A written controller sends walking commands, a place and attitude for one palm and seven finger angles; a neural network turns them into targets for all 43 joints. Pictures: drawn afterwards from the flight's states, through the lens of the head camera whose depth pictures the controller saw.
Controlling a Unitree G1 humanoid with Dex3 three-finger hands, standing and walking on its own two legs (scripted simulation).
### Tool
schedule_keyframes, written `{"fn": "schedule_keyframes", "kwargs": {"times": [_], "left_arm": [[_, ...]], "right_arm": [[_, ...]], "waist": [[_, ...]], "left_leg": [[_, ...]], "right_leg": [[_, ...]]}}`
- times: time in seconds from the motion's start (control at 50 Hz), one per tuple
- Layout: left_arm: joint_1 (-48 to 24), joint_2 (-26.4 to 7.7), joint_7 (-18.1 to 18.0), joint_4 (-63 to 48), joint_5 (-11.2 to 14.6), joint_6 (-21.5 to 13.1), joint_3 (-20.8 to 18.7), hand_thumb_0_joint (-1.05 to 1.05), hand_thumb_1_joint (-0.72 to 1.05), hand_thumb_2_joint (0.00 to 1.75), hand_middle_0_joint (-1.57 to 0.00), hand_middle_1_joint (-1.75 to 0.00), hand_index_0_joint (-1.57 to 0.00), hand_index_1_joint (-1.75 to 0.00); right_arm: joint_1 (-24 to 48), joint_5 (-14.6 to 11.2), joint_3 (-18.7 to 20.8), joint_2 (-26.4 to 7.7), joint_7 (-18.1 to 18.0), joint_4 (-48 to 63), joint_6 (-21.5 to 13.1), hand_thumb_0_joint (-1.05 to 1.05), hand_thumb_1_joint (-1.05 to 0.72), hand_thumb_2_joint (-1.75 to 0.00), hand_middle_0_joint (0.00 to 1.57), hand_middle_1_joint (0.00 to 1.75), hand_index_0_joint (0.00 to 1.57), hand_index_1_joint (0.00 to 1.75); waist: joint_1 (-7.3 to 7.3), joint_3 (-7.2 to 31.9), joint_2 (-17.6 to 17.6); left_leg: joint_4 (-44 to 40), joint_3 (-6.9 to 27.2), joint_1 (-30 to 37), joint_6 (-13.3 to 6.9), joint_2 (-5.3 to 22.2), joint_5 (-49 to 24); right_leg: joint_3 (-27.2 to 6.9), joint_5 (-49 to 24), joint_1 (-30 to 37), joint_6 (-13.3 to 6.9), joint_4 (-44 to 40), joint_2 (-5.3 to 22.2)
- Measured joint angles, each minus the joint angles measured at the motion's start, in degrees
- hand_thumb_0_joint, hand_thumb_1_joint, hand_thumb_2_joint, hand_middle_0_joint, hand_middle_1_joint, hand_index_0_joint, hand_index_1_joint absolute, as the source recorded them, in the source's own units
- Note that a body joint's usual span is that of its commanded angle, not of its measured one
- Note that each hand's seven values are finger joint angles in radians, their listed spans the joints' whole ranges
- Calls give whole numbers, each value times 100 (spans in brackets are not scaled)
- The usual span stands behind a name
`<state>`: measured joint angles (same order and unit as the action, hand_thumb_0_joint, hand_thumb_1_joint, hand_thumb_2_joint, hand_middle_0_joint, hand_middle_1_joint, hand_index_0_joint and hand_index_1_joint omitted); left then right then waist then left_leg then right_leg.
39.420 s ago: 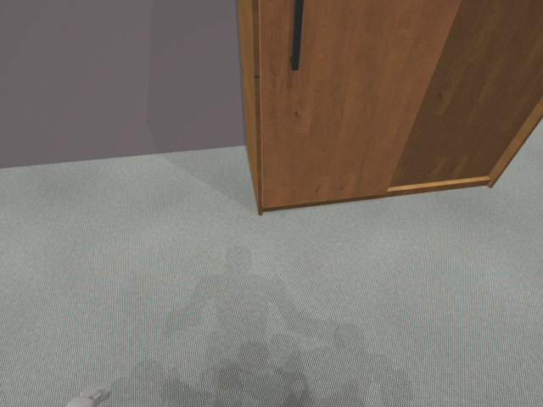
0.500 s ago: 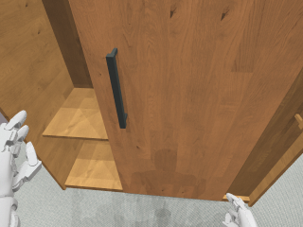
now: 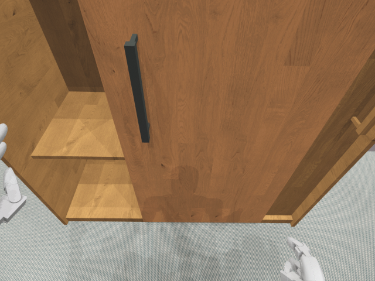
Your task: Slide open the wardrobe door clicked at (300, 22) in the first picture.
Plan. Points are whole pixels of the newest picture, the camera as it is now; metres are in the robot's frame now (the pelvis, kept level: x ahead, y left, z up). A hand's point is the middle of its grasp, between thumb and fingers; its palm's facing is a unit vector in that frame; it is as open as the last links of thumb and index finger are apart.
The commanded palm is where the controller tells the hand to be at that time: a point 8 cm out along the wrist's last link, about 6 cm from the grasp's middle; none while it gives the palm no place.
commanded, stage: step back with the hand held close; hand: left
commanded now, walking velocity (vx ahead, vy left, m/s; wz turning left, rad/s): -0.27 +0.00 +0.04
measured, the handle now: (140, 95) +0.50 +0.16 +0.14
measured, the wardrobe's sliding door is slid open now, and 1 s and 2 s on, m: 0.42 0.42 0.42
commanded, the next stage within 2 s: stop stepping back and stand still in 0.72 s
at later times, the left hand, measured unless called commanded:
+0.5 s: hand out of the picture +0.11 +0.31 +0.18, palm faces +0.55 -0.72 -0.42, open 7.4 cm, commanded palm +0.06 +0.32 +0.18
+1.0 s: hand out of the picture +0.05 +0.32 +0.16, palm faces +0.49 -0.81 -0.32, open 7.4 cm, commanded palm -0.01 +0.34 +0.18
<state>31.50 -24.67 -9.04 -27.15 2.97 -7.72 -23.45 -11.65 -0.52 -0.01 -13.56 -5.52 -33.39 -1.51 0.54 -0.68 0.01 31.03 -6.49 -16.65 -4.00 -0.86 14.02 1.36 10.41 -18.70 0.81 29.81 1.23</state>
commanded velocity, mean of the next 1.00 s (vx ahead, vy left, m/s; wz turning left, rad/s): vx -0.25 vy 0.00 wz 0.01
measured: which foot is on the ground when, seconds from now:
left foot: down 0.00-0.82, up 0.84-0.94, down 0.96-1.00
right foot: down 0.00-0.32, up 0.34-0.60, down 0.62-1.00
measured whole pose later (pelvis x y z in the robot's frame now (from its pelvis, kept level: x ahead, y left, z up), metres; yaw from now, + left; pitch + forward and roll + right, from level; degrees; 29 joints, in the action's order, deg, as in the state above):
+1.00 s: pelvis -0.16 +0.04 -0.01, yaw -1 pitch +1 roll -3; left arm 25.4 -23.4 -9.9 -22.0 2.9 -10.4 -23.1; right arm -14.9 0.0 1.1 -16.2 -6.8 -39.2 -3.5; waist 0.6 6.3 1.1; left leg 36.3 0.9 -23.2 -2.8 -1.5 15.7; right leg -2.1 21.8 -10.5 1.7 31.1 -1.2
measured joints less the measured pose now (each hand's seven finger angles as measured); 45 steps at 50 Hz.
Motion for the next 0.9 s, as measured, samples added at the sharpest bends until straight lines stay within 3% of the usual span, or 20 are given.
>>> {"fn": "schedule_keyframes", "kwargs": {"times": [0.1,0.18,0.24,0.32,0.38,0.44,0.54,0.62,0.64,0.68,0.76,0.82,0.86,0.9], "left_arm": [[-273,165,-70,202,-102,-119,-91,1,89,90,-21,-30,-21,-30],[-314,431,-78,273,-134,-175,28,1,89,90,-21,-30,-21,-30],[-292,461,-81,165,-130,-184,161,1,89,90,-21,-30,-21,-30],[-306,322,-116,-97,-163,-255,195,1,89,90,-21,-30,-21,-30],[-341,189,-102,-105,-257,-359,59,1,89,90,-21,-30,-21,-30],[-287,105,-127,-99,-227,-424,-123,1,89,90,-21,-30,-21,-30],[-184,191,-242,-35,-62,-449,-225,1,89,90,-21,-30,-21,-30],[-498,219,-222,63,16,-347,-7,1,90,90,-20,-30,-20,-30],[-613,208,-189,65,16,-343,56,1,90,90,-20,-30,-20,-30],[-800,218,-99,82,4,-329,243,1,90,90,-20,-30,-20,-30],[-613,-190,78,-267,70,-261,260,1,89,90,-21,-30,-21,-30],[-125,-489,138,-442,196,-337,43,1,89,90,-21,-30,-21,-30],[185,-541,104,-427,215,-402,-54,1,89,90,-21,-30,-21,-30],[384,-417,46,-331,151,-416,-107,1,89,90,-21,-30,-21,-30]], "right_arm": [[-62,32,-36,37,29,-19,-133,1,-90,-90,20,30,21,30],[14,19,-46,14,74,-111,-142,1,-90,-90,20,30,21,30],[44,15,-39,46,104,-168,-139,1,-90,-90,20,30,21,30],[64,38,-71,31,43,-135,-225,1,-90,-90,20,30,21,30],[53,94,-32,90,4,-148,-331,1,-90,-90,20,30,21,30],[-44,160,-4,180,34,-229,-419,1,-90,-90,20,30,21,30],[55,193,-79,304,111,-341,-539,1,-90,-90,20,30,21,30],[426,211,-137,327,176,-301,-535,1,-90,-90,20,30,21,30],[572,207,-149,313,186,-299,-502,1,-90,-90,20,30,21,30],[797,217,-160,254,180,-366,-404,1,-90,-90,20,30,21,30],[745,130,-112,291,189,-298,-223,1,-90,-90,20,30,21,30],[477,114,-83,249,170,-215,-87,1,-90,-90,20,30,21,30],[222,103,-36,169,123,-263,-54,1,-90,-90,20,30,21,30],[-65,119,23,51,67,-344,-40,1,-90,-90,20,30,21,30]], "waist": [[21,52,-9],[75,60,-164],[79,26,-88],[26,-131,-1],[-18,-180,-29],[-10,41,-119],[236,371,-76],[327,302,53],[351,205,61],[298,-14,-122],[8,-99,-135],[-192,129,-84],[-150,394,15],[-26,707,117]], "left_leg": [[235,74,-230,-66,-123,-10],[484,154,-488,-36,-49,66],[601,210,-658,81,-60,333],[476,231,-750,-93,-46,-371],[406,299,-730,-213,-49,-361],[26,395,-718,-214,-7,-612],[-775,138,-759,-156,95,-1135],[-1053,-129,-1074,-49,68,-1530],[-958,-203,-1194,-36,107,-1558],[-889,-167,-1228,20,283,-1621],[-922,-67,-1110,-99,379,-1794],[-599,96,-1190,170,370,-1393],[281,328,-1325,486,228,-398],[1304,541,-1282,561,75,208]], "right_leg": [[-274,236,-133,17,425,-77],[-208,173,-243,17,396,-147],[-166,24,-304,13,266,-135],[-99,-59,-388,55,270,-134],[-249,664,-512,55,1289,-318],[-228,1169,-274,18,2029,-494],[-145,1674,615,-86,1001,-437],[-296,999,1167,-294,-492,-305],[-370,1089,1159,-206,-625,-295],[-376,1092,1080,-102,-507,-464],[-296,1032,1099,-102,-291,-606],[-223,1036,1172,-157,-265,-637],[-293,1049,1189,-178,-246,-566],[-448,1064,1145,-138,-213,-463]]}}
